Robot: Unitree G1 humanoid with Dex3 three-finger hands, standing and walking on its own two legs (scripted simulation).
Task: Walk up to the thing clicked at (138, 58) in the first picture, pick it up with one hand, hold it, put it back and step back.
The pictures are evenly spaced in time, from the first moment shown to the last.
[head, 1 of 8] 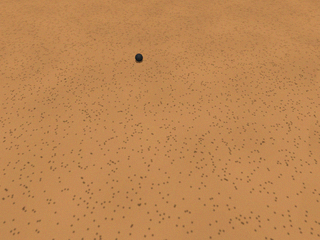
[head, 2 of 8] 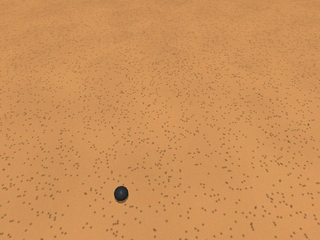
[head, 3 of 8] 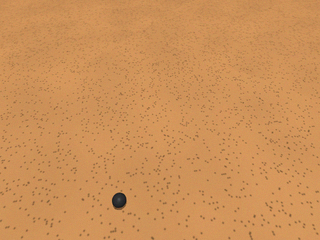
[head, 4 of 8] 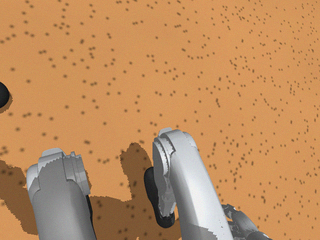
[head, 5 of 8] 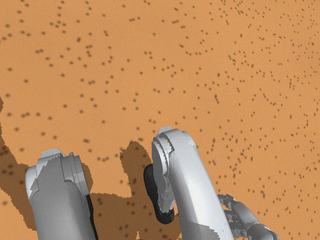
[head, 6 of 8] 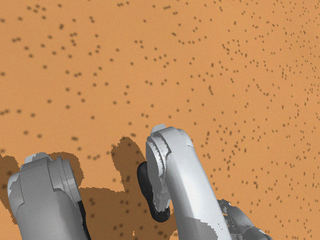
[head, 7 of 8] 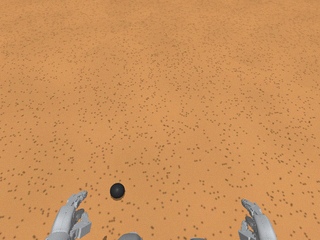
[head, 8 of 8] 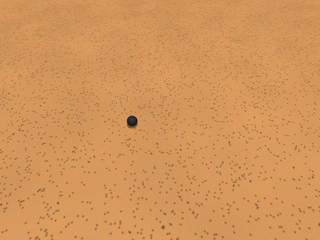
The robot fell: no
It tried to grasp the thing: yes
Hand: left
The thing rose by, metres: 0.68
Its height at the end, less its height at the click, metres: +0.00
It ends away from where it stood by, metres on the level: 0.01
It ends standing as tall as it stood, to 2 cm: yes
